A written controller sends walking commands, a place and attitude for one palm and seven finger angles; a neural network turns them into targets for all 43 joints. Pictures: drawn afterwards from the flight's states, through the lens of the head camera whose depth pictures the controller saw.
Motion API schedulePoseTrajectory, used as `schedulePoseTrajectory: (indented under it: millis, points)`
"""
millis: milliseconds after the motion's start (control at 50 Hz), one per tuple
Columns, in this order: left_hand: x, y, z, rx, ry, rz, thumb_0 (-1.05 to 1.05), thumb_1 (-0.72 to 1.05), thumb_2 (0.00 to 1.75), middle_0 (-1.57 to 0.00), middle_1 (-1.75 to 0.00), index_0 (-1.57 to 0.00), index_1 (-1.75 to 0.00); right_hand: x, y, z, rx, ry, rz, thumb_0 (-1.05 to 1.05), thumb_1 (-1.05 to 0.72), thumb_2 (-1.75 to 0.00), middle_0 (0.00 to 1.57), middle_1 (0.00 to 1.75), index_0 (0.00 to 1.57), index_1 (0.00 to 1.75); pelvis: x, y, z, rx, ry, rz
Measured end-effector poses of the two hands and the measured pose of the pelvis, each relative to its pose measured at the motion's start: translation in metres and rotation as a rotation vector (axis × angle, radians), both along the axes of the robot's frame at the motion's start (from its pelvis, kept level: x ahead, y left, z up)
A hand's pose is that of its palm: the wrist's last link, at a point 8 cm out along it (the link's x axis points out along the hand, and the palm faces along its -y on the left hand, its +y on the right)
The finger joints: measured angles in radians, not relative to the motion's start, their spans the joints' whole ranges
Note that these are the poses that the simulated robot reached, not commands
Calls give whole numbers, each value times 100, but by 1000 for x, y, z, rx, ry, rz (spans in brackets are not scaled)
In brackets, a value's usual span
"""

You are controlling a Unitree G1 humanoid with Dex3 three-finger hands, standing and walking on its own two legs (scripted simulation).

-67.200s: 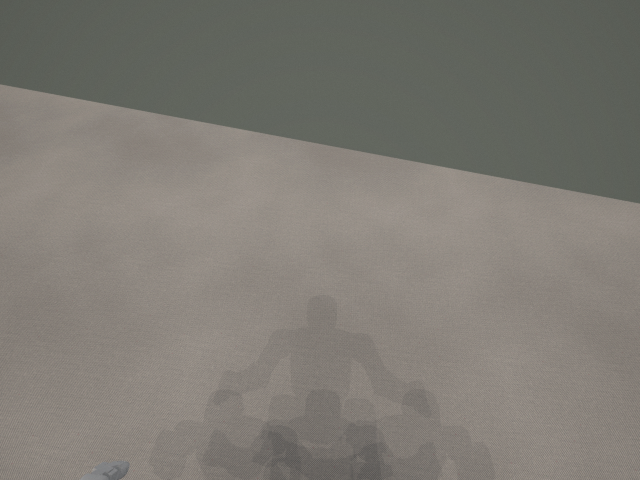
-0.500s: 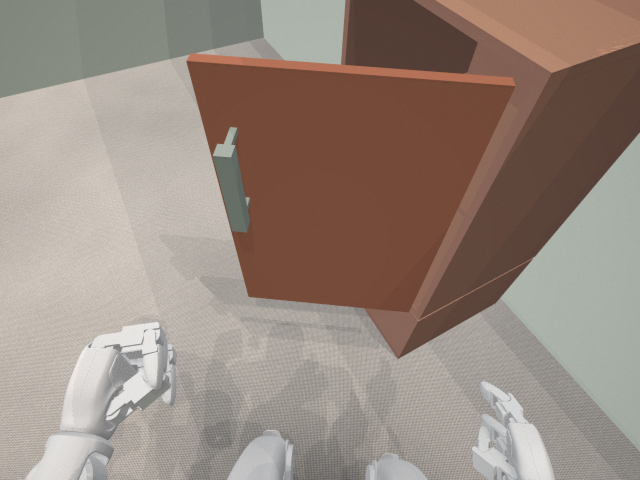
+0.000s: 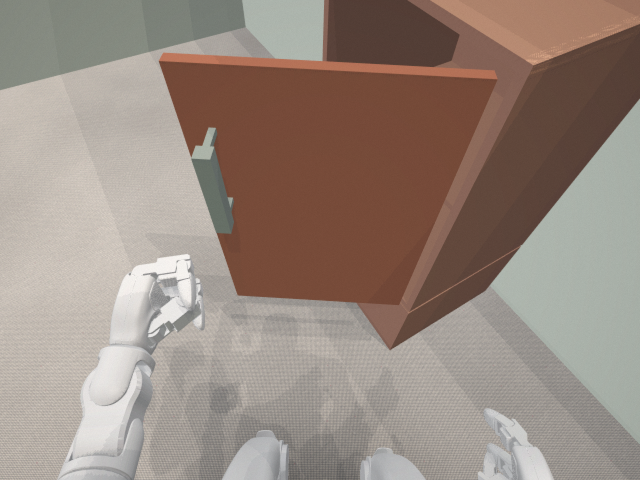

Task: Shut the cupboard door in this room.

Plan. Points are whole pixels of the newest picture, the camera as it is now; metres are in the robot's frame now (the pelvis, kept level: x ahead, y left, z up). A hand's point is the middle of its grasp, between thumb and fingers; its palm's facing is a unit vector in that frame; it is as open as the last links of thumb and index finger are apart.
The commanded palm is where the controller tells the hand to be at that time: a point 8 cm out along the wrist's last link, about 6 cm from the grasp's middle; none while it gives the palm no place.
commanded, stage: bring the fist close to the handle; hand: left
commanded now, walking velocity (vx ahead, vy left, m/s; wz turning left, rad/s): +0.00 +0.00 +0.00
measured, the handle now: (218, 183) +0.51 +0.17 +0.05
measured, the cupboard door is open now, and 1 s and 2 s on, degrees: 56 56 40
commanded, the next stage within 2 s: push the door shut along its arc in 0.86 s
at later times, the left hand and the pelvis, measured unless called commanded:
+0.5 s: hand (231, 240) +0.40 +0.13 +0.05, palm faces -0.03 -1.00 -0.02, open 3.1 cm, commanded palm +0.38 +0.19 +0.05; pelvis +0.00 +0.00 +0.00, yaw -1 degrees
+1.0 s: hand (237, 240) +0.41 +0.13 +0.05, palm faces -0.02 -1.00 -0.02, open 3.1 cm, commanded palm +0.39 +0.18 +0.05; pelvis +0.00 +0.00 +0.00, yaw -1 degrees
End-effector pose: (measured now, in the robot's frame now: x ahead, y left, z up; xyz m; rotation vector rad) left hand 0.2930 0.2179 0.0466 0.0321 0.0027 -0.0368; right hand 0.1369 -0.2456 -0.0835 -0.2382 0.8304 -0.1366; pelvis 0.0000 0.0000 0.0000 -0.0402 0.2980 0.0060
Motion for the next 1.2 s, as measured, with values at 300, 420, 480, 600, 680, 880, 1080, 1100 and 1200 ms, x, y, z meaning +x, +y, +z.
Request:
schedulePoseTrajectory:
  millis: [300, 420, 480, 600, 680, 880, 1080, 1100, 1200]
  points:
    - [62, -12, -1, -11, -7, 7, 1, 90, 90, -130, -150, -130, -150, -18, -4, -10, 3, 103, -42, 1, -91, -89, 20, 30, 20, 30, 2, 2, 1, 4, 22, -11]
    - [80, -21, 2, -15, -13, 0, 1, 90, 90, -130, -150, -130, -150, -30, -3, -14, 14, 148, -58, 0, -91, -89, 20, 30, 20, 30, 2, 4, 1, 5, 28, -14]
    - [89, -27, 1, -15, -8, 1, 1, 90, 90, -130, -150, -130, -150, -38, -4, -16, 15, 173, -66, 0, -91, -89, 20, 30, 20, 30, 1, 4, 1, 5, 31, -14]
    - [99, -29, 2, -16, -19, 18, 1, 90, 90, -130, -150, -130, -150, -56, -6, -18, 24, 216, -97, 0, -91, -89, 20, 30, 20, 30, 0, 3, 1, 11, 38, -27]
    - [95, -26, 0, -6, -11, 22, 1, 90, 90, -129, -150, -130, -150, -66, -7, -19, 31, 244, -110, 0, -91, -89, 20, 30, 20, 30, 0, 3, 2, 13, 34, -30]
    - [91, -28, 1, -8, -31, 20, 1, 90, 90, -130, -150, -130, -150, -68, -12, -20, 16, 260, -107, 0, -91, -89, 20, 30, 20, 30, -3, 2, 2, 10, 31, -20]
    - [98, -37, 1, 4, -20, 7, 1, 90, 90, -130, -150, -130, -150, -56, -13, -19, 20, 220, -94, 0, -91, -89, 20, 30, 20, 30, -5, -1, 1, 16, 29, -23]
    - [100, -36, 1, 8, -22, 3, 1, 90, 90, -130, -150, -130, -150, -56, -13, -19, 19, 220, -93, 0, -91, -89, 20, 30, 20, 30, -5, -2, 1, 16, 30, -22]
    - [115, -35, 6, 17, -27, -28, 1, 90, 90, -130, -150, -130, -150, -60, -15, -23, 13, 235, -97, 0, -91, -89, 20, 30, 20, 30, -7, -3, -3, 13, 39, -15]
